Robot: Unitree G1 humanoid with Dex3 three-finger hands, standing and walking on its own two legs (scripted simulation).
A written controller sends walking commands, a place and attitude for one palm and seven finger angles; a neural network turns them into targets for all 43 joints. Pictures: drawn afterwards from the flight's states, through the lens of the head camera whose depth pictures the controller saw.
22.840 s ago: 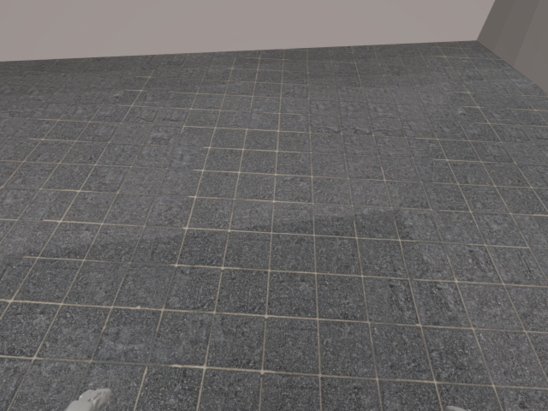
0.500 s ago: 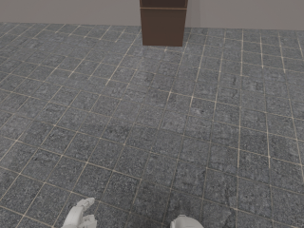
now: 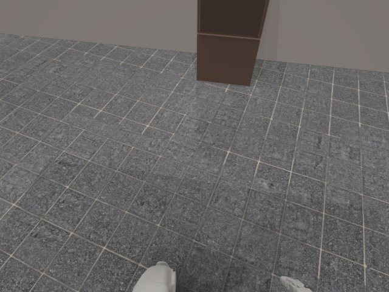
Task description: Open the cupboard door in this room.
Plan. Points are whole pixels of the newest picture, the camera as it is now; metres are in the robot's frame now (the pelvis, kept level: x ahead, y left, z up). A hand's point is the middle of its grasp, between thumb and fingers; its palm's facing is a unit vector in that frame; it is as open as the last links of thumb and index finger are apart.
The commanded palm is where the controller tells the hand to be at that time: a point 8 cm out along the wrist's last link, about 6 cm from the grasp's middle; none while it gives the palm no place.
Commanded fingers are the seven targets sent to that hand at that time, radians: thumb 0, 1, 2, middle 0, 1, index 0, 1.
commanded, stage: turn or walk to find it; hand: left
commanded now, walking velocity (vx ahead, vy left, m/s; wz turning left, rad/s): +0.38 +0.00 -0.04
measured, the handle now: out of the picture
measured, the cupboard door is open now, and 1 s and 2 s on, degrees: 0 0 0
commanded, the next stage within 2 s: stand and wait in 0.98 s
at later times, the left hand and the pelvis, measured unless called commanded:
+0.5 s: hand (155, 195) +0.36 +0.17 -0.14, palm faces -0.08 -0.97 -0.22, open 7.4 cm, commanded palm none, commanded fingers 0.00 0.90 0.90 -0.20 -0.30 -0.20 -0.30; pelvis +0.22 -0.01 +0.00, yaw -3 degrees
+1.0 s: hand (165, 202) +0.36 +0.14 -0.17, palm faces +0.12 -0.98 -0.16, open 7.3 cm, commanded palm none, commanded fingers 0.00 0.90 0.90 -0.20 -0.30 -0.20 -0.30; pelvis +0.44 -0.03 +0.00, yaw +1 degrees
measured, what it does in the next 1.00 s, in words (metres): walks ahead: left foot, then right foot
